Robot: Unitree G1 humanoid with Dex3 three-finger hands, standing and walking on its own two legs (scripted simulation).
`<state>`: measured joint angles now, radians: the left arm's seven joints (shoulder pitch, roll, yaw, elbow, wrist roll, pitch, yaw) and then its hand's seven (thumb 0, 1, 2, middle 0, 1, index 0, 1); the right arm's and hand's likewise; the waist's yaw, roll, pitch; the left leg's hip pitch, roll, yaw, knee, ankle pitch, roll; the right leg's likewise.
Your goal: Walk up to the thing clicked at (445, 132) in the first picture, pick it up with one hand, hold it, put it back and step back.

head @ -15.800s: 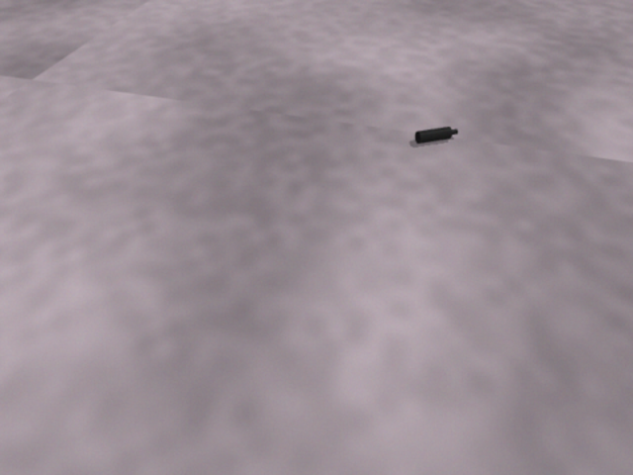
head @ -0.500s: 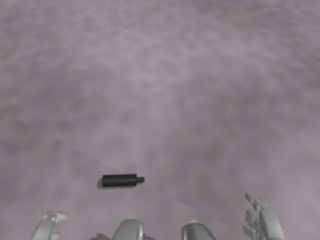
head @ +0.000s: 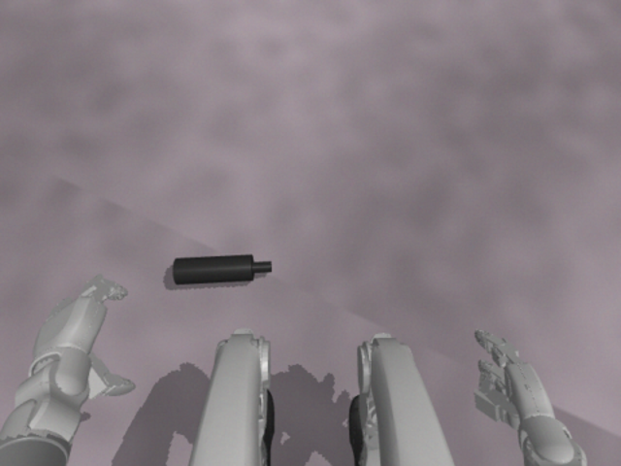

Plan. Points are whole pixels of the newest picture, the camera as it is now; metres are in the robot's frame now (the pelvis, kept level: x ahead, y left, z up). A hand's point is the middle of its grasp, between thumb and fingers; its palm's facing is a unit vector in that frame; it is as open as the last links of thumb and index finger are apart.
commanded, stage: rise first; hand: left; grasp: from above
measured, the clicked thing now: (224, 269) +0.47 +0.21 -0.49
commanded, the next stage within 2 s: none
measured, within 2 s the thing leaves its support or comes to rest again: neither
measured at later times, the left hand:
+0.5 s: hand (150, 302) +0.35 +0.30 -0.28, palm faces -0.48 -0.14 -0.87, open 14.1 cm
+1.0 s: hand (165, 289) +0.39 +0.30 -0.34, palm faces -0.47 -0.02 -0.88, open 14.1 cm
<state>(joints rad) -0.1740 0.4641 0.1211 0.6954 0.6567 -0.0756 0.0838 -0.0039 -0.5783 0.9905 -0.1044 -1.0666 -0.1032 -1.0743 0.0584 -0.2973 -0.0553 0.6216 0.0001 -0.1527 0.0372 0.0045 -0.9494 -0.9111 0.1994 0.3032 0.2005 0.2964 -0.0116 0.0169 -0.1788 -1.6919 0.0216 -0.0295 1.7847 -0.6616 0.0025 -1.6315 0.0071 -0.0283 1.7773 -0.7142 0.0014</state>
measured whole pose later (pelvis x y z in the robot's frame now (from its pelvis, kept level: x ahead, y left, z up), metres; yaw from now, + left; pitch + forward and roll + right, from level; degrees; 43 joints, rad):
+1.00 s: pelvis -0.04 +0.00 -0.18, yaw -5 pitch +34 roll -7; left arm -0.80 0.71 0.13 1.34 1.27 -0.31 0.40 0.00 -0.52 1.00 -0.09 -0.99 -0.09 -0.99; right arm 0.08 -0.26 0.00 0.76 -0.13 -0.03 0.12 0.00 -0.91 -0.90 0.20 0.30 0.20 0.30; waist -0.12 -0.02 -0.07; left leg -2.28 0.03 -0.10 2.35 -0.66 0.01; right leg -2.19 0.03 -0.09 2.30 -0.71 0.01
